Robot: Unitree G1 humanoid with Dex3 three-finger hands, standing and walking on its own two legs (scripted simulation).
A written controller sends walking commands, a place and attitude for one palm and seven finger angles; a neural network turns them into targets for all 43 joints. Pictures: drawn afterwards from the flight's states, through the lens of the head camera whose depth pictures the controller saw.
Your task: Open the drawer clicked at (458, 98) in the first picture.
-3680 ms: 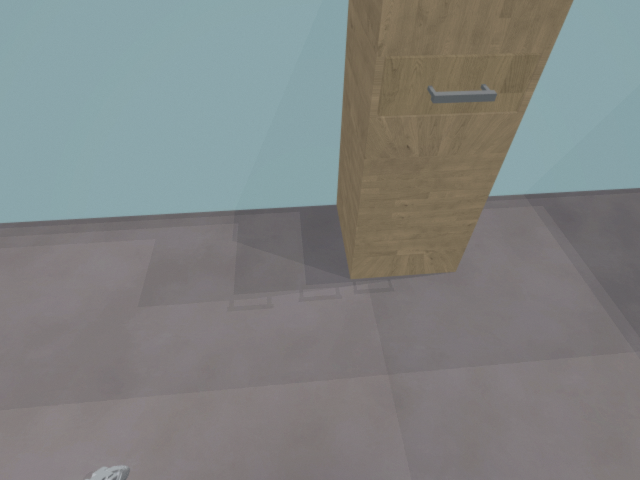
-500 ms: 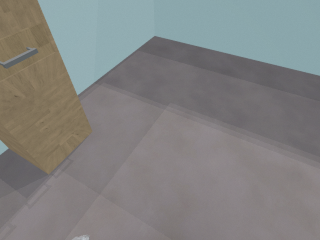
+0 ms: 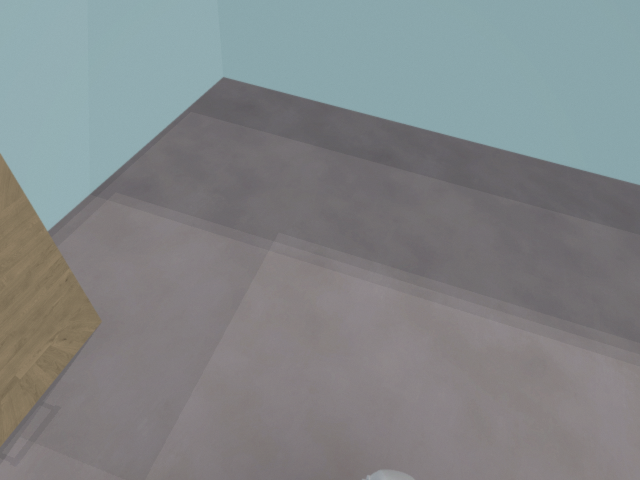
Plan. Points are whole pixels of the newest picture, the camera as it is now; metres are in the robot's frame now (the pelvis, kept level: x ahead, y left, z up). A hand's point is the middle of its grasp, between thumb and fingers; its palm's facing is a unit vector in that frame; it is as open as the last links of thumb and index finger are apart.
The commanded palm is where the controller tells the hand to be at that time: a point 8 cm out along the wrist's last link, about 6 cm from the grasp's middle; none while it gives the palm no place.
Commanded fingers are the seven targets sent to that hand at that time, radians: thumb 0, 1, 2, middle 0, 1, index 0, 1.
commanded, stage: walk to a spot facing it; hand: left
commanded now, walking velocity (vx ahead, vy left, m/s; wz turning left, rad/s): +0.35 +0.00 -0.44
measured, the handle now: out of the picture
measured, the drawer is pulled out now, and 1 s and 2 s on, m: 0.00 0.00 0.00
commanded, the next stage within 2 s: turn to face it in 1.06 s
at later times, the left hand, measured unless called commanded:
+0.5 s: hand (280, 344) +0.38 +0.08 -0.19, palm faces -0.23 -0.96 -0.14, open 7.4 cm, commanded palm none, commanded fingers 0.00 0.90 0.90 -0.20 -0.30 -0.20 -0.30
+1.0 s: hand (260, 301) +0.47 +0.14 -0.19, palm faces -0.28 -0.95 -0.13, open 7.4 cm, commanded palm none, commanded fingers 0.00 0.90 0.90 -0.20 -0.30 -0.20 -0.30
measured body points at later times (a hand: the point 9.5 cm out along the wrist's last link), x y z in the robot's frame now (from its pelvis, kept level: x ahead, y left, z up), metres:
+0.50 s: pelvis +0.22 -0.05 -0.03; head +0.25 -0.05 +0.42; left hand +0.39 +0.13 -0.17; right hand +0.06 -0.21 -0.17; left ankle +0.07 +0.09 -0.65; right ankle +0.28 -0.13 -0.74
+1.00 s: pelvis +0.44 -0.04 -0.01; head +0.46 -0.02 +0.44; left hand +0.48 +0.19 -0.18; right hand +0.46 -0.29 -0.14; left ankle +0.51 +0.04 -0.74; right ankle +0.32 -0.13 -0.65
